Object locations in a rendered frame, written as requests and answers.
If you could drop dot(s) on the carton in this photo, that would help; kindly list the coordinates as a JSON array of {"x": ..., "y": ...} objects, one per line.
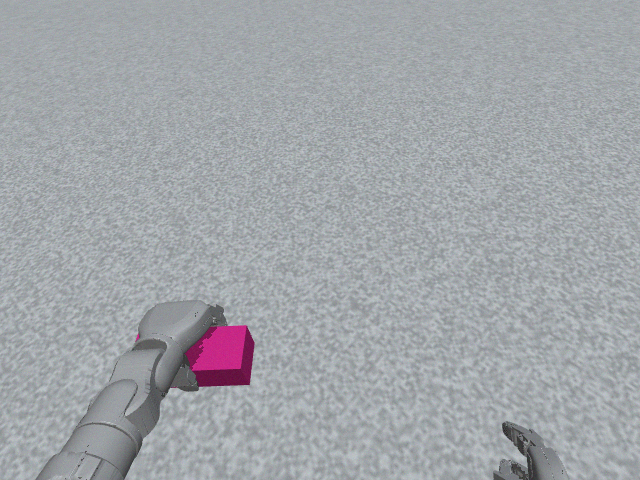
[{"x": 222, "y": 357}]

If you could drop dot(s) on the left robot arm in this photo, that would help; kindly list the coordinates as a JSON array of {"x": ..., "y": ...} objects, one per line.
[{"x": 108, "y": 438}]

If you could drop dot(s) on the right robot hand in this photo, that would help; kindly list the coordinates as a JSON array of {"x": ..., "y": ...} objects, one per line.
[{"x": 543, "y": 463}]

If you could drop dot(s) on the left robot hand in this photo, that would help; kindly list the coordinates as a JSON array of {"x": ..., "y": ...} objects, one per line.
[{"x": 185, "y": 322}]

